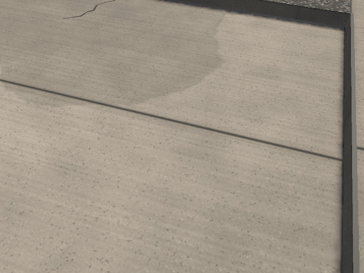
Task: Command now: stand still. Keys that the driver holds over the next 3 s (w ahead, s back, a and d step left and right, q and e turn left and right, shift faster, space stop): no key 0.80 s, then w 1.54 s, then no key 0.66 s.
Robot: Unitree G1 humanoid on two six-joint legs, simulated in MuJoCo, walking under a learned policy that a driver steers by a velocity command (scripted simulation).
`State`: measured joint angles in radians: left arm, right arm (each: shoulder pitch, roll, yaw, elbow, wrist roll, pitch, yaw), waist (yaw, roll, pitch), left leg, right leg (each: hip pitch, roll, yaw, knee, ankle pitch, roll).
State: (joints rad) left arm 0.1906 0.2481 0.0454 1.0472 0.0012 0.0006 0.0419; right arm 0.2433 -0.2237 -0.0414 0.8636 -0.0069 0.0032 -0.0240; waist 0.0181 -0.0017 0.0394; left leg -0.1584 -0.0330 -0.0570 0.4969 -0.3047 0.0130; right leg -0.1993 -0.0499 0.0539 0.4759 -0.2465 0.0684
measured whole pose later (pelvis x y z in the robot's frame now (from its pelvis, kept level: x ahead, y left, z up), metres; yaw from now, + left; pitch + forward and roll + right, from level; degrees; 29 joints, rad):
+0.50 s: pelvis +0.00 -0.01 +0.00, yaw +0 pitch -2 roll +0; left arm 0.23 0.21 0.03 1.12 0.00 0.01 0.05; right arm 0.27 -0.21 -0.03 1.01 0.00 0.00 -0.03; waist 0.01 0.00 0.04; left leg -0.16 -0.02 -0.05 0.49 -0.30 0.00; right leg -0.21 -0.04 0.05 0.48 -0.24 0.06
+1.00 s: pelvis +0.02 -0.03 -0.01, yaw -1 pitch -1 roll +0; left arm 0.33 0.20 0.02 1.11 -0.02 -0.05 0.03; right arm 0.38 -0.21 -0.04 1.06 0.03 -0.02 -0.04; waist -0.01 0.01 -0.01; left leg -0.17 0.01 -0.06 0.55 -0.38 0.01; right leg -0.28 0.00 -0.01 0.68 -0.43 -0.04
